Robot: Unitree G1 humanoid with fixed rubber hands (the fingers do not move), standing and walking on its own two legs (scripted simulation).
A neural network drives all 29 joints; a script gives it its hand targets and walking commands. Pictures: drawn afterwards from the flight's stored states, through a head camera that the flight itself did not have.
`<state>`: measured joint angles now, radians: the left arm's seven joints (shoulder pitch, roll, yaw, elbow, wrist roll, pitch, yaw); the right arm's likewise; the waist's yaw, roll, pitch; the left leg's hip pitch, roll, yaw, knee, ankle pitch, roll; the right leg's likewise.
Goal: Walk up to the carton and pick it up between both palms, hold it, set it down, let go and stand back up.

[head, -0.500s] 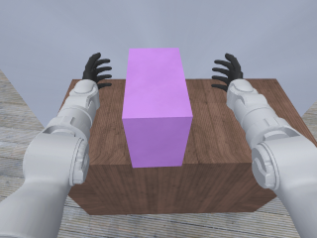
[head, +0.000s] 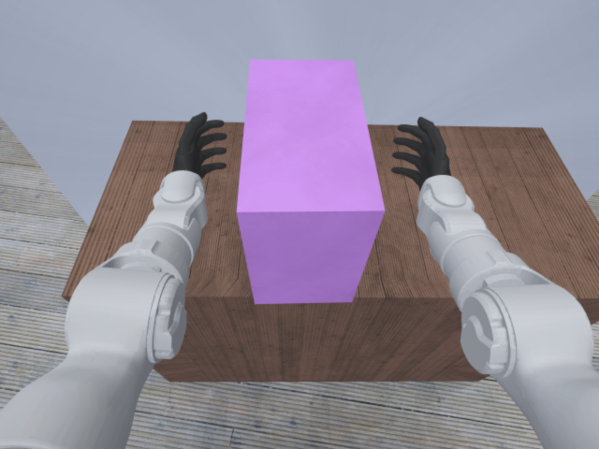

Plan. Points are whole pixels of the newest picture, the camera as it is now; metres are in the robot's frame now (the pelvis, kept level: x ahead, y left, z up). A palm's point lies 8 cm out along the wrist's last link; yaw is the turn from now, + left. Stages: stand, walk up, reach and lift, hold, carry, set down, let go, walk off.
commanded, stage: reach and lift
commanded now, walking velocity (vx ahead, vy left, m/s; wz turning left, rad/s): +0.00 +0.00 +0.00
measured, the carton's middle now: (302, 185) +0.51 +0.03 +0.02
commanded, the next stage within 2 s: none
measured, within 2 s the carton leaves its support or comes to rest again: neither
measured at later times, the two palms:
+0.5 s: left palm (208, 180) +0.46 +0.16 +0.09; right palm (397, 195) +0.44 -0.10 +0.08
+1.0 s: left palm (206, 189) +0.45 +0.16 +0.09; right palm (394, 203) +0.43 -0.09 +0.08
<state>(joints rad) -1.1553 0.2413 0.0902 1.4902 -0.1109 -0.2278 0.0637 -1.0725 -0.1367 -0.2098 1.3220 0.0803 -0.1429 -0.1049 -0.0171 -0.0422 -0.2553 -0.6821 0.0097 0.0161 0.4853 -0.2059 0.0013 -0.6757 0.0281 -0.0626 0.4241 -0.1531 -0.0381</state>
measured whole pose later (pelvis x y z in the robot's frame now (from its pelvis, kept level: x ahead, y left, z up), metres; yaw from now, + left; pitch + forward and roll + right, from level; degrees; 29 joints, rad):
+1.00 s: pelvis +0.00 +0.01 +0.01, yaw -1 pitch +13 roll -1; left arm -1.00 -0.06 0.72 1.07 0.56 -0.09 0.09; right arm -0.92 0.20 -0.81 0.96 -0.62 -0.14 -0.05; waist 0.02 -0.04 -0.06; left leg -0.41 0.01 0.08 0.36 -0.17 0.03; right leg -0.40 0.02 -0.05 0.28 -0.10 -0.02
